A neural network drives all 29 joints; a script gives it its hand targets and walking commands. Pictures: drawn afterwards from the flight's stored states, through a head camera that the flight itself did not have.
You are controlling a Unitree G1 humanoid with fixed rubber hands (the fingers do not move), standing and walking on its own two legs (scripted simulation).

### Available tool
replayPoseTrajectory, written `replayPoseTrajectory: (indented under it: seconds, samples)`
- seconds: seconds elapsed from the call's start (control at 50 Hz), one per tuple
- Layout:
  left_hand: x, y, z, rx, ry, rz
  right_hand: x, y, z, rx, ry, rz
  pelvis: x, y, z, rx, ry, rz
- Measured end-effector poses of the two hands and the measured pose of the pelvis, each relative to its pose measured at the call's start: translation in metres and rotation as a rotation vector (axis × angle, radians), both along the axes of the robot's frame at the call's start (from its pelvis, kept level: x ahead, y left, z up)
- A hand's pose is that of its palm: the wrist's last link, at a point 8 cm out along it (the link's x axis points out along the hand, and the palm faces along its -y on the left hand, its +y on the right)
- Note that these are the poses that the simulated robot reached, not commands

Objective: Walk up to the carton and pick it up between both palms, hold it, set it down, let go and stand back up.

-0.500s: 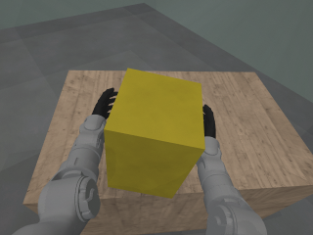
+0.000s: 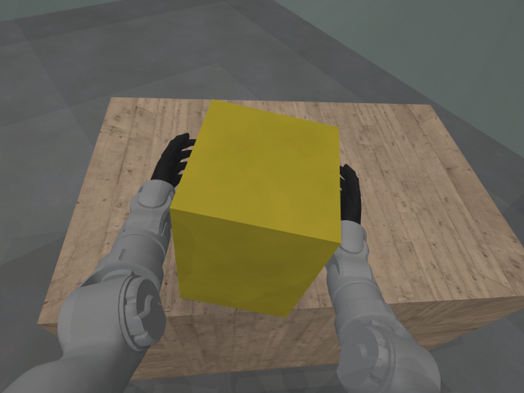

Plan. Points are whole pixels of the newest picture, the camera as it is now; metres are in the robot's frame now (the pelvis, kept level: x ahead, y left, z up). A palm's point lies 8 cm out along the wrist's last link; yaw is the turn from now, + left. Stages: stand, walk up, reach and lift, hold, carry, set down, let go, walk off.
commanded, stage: set down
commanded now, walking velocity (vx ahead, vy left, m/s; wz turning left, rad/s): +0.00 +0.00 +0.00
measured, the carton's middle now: (252, 219) +0.39 -0.05 +0.01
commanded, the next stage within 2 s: none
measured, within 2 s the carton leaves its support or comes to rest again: neither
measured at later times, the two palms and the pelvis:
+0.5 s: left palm (160, 189) +0.44 +0.10 +0.06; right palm (340, 213) +0.36 -0.18 +0.05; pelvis +0.00 -0.01 +0.00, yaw +1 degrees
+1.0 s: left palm (159, 189) +0.44 +0.10 +0.06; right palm (340, 213) +0.36 -0.18 +0.05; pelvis +0.00 -0.01 +0.00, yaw +1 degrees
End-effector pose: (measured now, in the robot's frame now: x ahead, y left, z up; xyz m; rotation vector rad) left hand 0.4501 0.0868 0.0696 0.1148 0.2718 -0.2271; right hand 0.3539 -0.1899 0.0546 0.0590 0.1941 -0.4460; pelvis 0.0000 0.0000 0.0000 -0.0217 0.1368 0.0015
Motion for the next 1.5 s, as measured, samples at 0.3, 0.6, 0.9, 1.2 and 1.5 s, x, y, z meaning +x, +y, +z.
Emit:
replayPoseTrajectory:
  seconds: [0.3, 0.6, 0.9, 1.2, 1.5]
  samples:
    - [-0.003, 0.010, -0.011, 0.011, 0.003, 0.015, 0.005, 0.006, -0.002, -0.020, -0.028, 0.026, 0.003, -0.001, 0.000, -0.003, 0.006, 0.006]
    - [-0.006, 0.012, -0.014, 0.010, 0.003, 0.020, 0.007, 0.007, -0.002, -0.049, -0.031, 0.039, 0.001, -0.008, 0.000, -0.004, 0.024, 0.020]
    - [-0.006, 0.013, -0.014, 0.005, 0.006, 0.016, 0.007, 0.007, -0.002, -0.072, -0.039, 0.042, -0.002, -0.008, 0.000, 0.000, 0.016, 0.019]
    - [-0.002, 0.008, -0.037, 0.041, 0.063, 0.040, 0.000, 0.002, -0.040, -0.013, 0.124, 0.067, 0.011, -0.003, -0.004, -0.005, 0.037, -0.006]
    - [0.005, 0.022, -0.045, 0.019, 0.054, 0.066, 0.012, -0.015, -0.035, 0.026, 0.074, -0.012, 0.009, 0.010, -0.019, -0.036, 0.148, -0.016]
